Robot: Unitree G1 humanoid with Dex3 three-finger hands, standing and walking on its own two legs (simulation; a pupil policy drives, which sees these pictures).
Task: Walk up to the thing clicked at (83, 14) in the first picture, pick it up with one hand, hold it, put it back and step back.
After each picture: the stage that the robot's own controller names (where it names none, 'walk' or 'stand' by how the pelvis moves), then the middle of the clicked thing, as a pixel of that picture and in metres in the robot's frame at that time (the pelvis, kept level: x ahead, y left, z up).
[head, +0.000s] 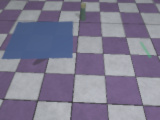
stand; (83, 12) +2.00 -0.03 -0.65
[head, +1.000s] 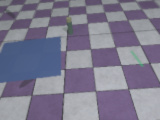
walk; (69, 26) +1.86 +0.25 -0.63
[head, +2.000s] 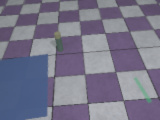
walk; (58, 42) +1.32 +0.34 -0.65
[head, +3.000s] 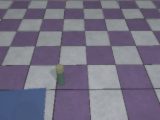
walk; (60, 75) +0.89 +0.23 -0.64
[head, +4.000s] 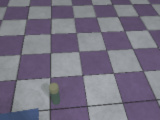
walk; (54, 94) +0.62 +0.18 -0.64
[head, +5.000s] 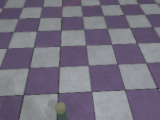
stand; (61, 113) +0.50 +0.17 -0.65
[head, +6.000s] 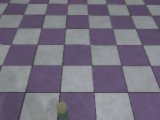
stand; (62, 113) +0.49 +0.14 -0.64
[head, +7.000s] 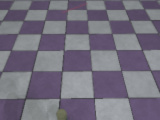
stand; out of the picture +0.47 +0.15 -0.66
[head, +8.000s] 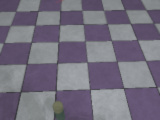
walk; (59, 112) +0.47 +0.17 -0.65
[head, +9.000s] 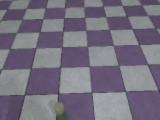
stand; (60, 113) +0.51 +0.19 -0.65
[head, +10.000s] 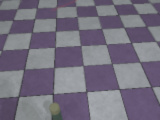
stand; (56, 114) +0.50 +0.21 -0.66
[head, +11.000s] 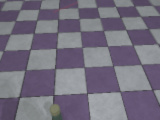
stand; (56, 115) +0.50 +0.20 -0.66
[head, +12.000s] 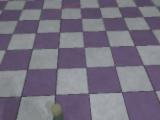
stand; (58, 115) +0.51 +0.19 -0.66
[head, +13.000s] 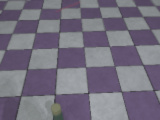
stand; (57, 114) +0.51 +0.20 -0.66
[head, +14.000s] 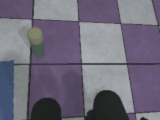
go down; (37, 44) +0.60 +0.16 -0.37
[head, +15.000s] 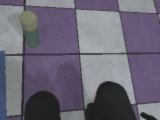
go down; (31, 32) +0.62 +0.17 -0.30
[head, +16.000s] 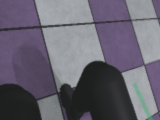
close in; out of the picture +0.62 +0.23 -0.20
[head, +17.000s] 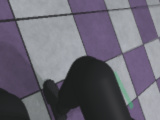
close; out of the picture +0.62 +0.26 -0.19
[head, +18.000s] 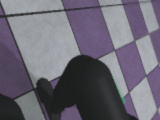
close; out of the picture +0.60 +0.28 -0.19
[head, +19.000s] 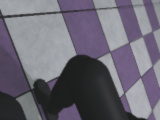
lift; out of the picture +0.62 +0.27 -0.19
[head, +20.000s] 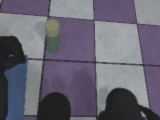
lift; (52, 38) +0.63 +0.14 -0.31
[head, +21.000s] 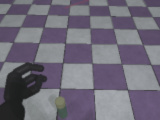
close; (61, 108) +0.55 +0.15 -0.61
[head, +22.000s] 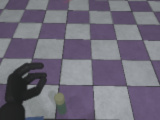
close; (60, 104) +0.55 +0.15 -0.61
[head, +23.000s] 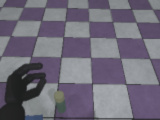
hold; (60, 102) +0.55 +0.15 -0.61
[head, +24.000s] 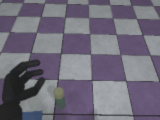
stand; (60, 99) +0.56 +0.15 -0.60
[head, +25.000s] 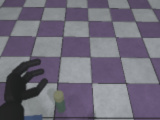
close; (60, 102) +0.55 +0.15 -0.60
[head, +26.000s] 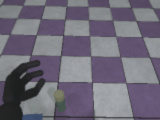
close; (60, 101) +0.55 +0.15 -0.60
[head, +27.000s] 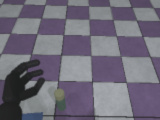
close; (60, 100) +0.56 +0.15 -0.61
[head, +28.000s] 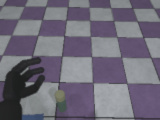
close; (61, 101) +0.55 +0.15 -0.61
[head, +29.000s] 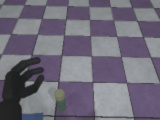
close; (60, 100) +0.56 +0.15 -0.61
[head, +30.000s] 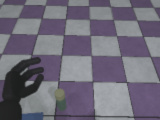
close; (61, 100) +0.56 +0.15 -0.60
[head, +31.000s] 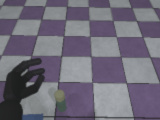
close; (60, 101) +0.55 +0.15 -0.61
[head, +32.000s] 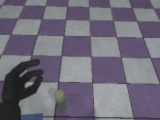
close; (60, 101) +0.55 +0.15 -0.61
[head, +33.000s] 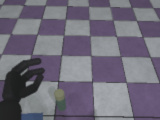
close; (60, 100) +0.56 +0.15 -0.61
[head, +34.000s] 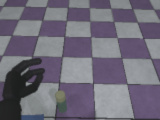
close; (61, 102) +0.55 +0.15 -0.61
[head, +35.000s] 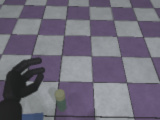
close; (61, 101) +0.55 +0.15 -0.61
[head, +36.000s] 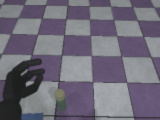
close; (61, 100) +0.55 +0.15 -0.61
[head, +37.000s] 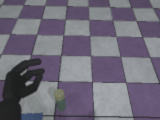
close; (60, 100) +0.56 +0.15 -0.61
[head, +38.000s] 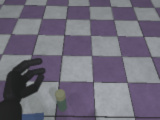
close; (61, 101) +0.55 +0.15 -0.60
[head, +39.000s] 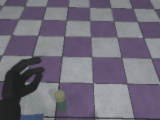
close; (61, 102) +0.55 +0.15 -0.61
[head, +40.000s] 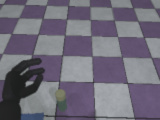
close; (61, 101) +0.55 +0.15 -0.60
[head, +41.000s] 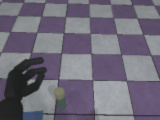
close; (60, 99) +0.56 +0.15 -0.60
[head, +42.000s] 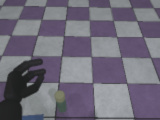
close; (61, 102) +0.55 +0.15 -0.61
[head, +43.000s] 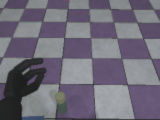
close; (61, 103) +0.55 +0.15 -0.61
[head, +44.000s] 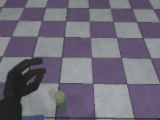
close; (61, 102) +0.55 +0.15 -0.61
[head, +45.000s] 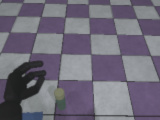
close; (60, 99) +0.55 +0.15 -0.60
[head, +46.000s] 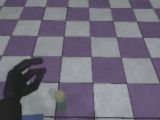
close; (60, 101) +0.55 +0.15 -0.61
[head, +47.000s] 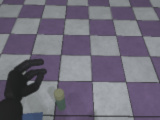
close; (60, 100) +0.56 +0.15 -0.61
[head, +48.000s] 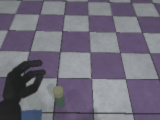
close; (59, 97) +0.56 +0.15 -0.60
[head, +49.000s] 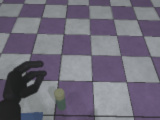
close; (60, 100) +0.55 +0.15 -0.60
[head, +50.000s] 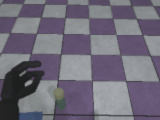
close; (60, 99) +0.56 +0.16 -0.60
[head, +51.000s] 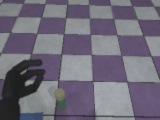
close; (61, 100) +0.55 +0.15 -0.60
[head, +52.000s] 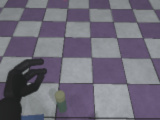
crouch; (61, 102) +0.56 +0.15 -0.61
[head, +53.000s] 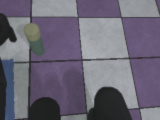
crouch; (35, 41) +0.62 +0.15 -0.34
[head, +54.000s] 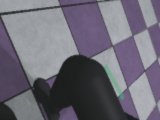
lower; out of the picture +0.62 +0.26 -0.19
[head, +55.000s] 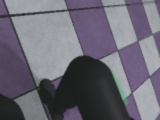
lower; out of the picture +0.62 +0.26 -0.19
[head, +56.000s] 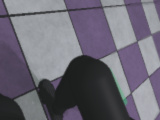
lower; out of the picture +0.62 +0.26 -0.19
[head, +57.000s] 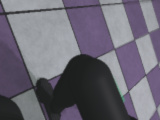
lower; out of the picture +0.62 +0.26 -0.19
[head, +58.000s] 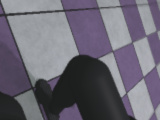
open; out of the picture +0.62 +0.26 -0.19
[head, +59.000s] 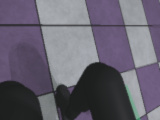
stand; out of the picture +0.62 +0.24 -0.21
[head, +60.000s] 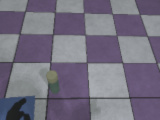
stand; (53, 83) +0.57 +0.15 -0.53
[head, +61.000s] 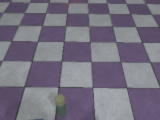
stand; (61, 106) +0.55 +0.15 -0.60
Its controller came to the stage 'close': yes
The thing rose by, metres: 0.00
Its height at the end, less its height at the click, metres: +0.00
